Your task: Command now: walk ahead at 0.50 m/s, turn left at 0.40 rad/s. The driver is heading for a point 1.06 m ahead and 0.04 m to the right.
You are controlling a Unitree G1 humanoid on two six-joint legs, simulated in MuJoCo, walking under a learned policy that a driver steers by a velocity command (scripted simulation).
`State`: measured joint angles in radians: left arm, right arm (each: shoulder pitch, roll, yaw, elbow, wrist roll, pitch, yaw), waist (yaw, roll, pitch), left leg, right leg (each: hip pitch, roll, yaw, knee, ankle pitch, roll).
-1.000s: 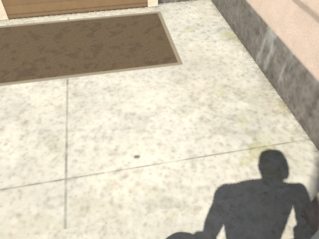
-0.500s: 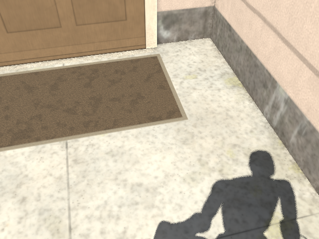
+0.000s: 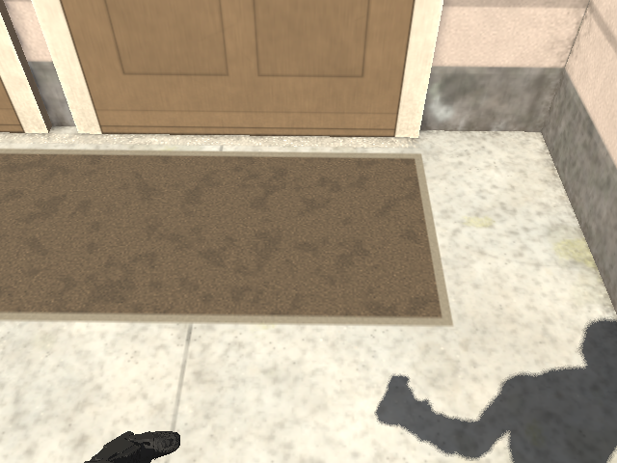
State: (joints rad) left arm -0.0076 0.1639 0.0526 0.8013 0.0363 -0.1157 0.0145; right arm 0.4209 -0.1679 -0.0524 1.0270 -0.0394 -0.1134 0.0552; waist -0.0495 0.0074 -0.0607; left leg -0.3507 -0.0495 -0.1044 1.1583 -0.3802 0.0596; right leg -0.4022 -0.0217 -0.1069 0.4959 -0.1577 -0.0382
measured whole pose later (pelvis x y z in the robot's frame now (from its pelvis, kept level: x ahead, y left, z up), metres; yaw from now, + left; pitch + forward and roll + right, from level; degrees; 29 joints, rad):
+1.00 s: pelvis +0.52 +0.02 -0.02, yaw -5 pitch +3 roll +1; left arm 0.01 0.23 0.08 0.84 -0.02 -0.06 -0.05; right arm 0.33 -0.23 -0.09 0.98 0.00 -0.06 -0.04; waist -0.03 -0.01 0.03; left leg 0.01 0.08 0.18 0.63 -0.47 -0.04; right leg -0.53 0.02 -0.06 0.61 -0.13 -0.12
